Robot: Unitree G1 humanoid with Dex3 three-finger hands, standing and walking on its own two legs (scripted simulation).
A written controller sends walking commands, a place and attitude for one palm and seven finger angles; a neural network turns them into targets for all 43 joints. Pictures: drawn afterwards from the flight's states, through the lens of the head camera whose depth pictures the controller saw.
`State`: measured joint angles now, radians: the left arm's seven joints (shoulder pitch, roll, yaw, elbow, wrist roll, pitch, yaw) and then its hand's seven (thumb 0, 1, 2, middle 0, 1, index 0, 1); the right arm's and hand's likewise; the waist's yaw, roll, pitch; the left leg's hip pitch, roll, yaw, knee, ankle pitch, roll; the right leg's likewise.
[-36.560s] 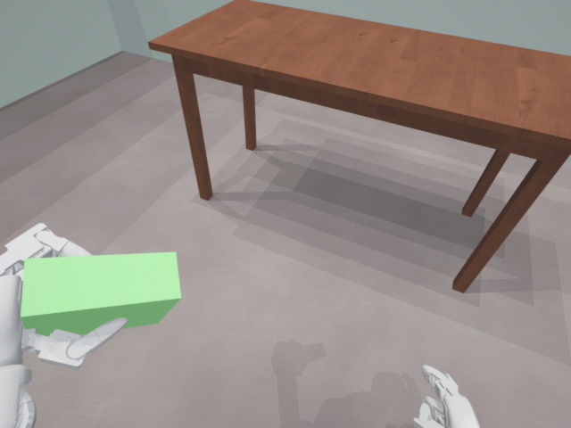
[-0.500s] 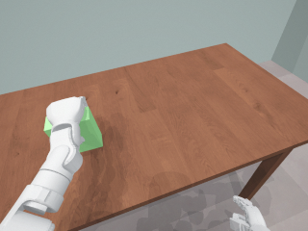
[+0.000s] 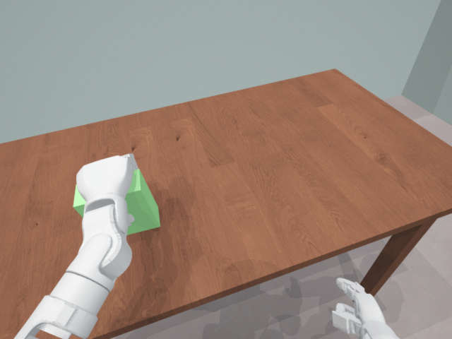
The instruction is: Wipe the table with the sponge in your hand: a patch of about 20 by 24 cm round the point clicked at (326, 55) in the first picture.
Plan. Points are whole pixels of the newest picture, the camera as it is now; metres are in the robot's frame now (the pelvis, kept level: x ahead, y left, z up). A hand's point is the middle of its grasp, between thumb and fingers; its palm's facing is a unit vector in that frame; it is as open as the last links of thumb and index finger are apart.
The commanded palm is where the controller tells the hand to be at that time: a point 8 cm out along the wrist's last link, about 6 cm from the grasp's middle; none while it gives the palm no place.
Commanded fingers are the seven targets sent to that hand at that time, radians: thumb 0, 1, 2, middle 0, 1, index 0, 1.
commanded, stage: wipe back along the middle lane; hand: left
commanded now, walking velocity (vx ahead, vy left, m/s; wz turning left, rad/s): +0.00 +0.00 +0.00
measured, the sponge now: (125, 213) +0.33 +0.25 +0.05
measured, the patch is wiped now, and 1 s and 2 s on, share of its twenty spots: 0.65 0.75 0.80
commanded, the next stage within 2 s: slide across to the third lane in 0.62 s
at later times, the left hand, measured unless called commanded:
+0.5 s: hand (125, 214) +0.29 +0.21 +0.11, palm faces +0.14 -0.12 -0.98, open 9.5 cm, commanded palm +0.23 +0.19 +0.14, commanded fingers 0.00 0.10 1.30 -1.20 -1.60 -1.20 -1.60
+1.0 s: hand (134, 225) +0.26 +0.19 +0.11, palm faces +0.12 -0.12 -0.98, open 9.4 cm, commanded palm +0.22 +0.16 +0.16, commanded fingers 0.00 0.10 1.30 -1.20 -1.60 -1.20 -1.60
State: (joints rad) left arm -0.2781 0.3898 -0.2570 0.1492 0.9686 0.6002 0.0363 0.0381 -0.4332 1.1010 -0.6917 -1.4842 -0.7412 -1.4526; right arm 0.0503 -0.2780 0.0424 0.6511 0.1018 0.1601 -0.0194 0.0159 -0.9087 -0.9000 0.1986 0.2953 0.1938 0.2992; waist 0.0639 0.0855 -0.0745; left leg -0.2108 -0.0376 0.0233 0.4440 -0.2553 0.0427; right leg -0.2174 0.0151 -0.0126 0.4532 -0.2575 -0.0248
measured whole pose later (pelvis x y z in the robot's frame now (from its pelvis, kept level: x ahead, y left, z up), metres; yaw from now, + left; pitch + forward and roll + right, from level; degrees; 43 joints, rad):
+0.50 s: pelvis +0.00 +0.00 +0.00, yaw -1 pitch +0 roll +0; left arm -0.06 0.37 -0.26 -0.12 0.97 0.63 0.06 0.04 -0.43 1.09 -0.64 -1.50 -0.76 -1.42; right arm 0.04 -0.28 0.03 0.66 0.10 0.17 0.02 0.02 -0.91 -0.90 0.20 0.30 0.17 0.29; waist 0.08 0.10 -0.07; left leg -0.19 -0.03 0.04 0.47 -0.27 0.04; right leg -0.21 0.02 0.00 0.49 -0.28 -0.03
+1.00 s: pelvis -0.01 -0.02 +0.00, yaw +0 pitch -2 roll +1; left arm -0.06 0.35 -0.33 -0.15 0.97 0.66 0.04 0.03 -0.45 1.08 -0.67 -1.47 -0.79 -1.39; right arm 0.03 -0.27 0.03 0.68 0.09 0.15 0.01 0.02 -0.91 -0.90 0.20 0.30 0.17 0.28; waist 0.10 0.11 -0.05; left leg -0.18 -0.02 0.02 0.48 -0.26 0.02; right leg -0.20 0.03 -0.01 0.51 -0.27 -0.05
